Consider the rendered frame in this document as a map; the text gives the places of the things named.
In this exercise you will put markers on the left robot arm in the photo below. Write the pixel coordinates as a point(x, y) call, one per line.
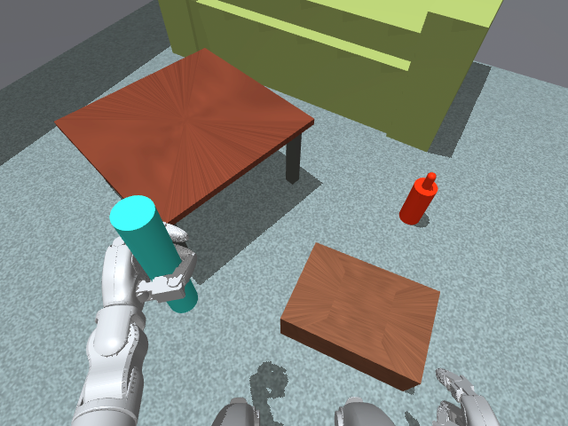
point(113, 388)

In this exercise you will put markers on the coffee table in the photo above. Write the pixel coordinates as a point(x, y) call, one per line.
point(184, 133)

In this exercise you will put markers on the right robot hand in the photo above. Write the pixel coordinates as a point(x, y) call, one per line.
point(474, 411)

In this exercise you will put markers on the left robot hand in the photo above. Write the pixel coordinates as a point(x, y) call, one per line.
point(124, 281)

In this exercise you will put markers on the sofa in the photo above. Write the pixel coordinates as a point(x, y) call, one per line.
point(392, 65)

